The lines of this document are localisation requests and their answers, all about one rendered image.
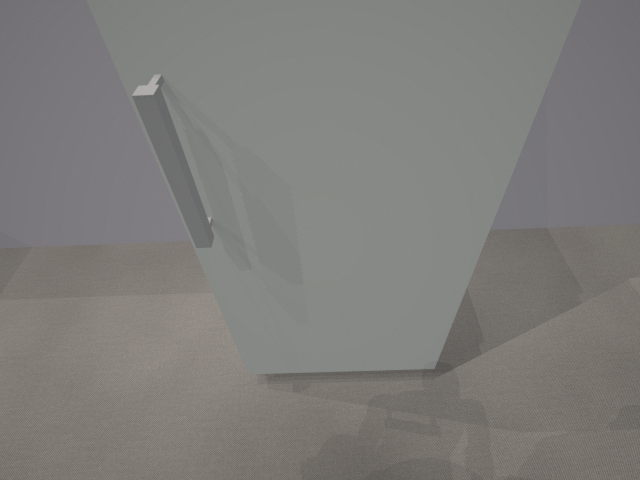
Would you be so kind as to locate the handle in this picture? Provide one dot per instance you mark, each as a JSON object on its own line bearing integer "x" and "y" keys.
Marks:
{"x": 157, "y": 120}

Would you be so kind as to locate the fridge door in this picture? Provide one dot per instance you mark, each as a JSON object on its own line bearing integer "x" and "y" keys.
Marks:
{"x": 353, "y": 155}

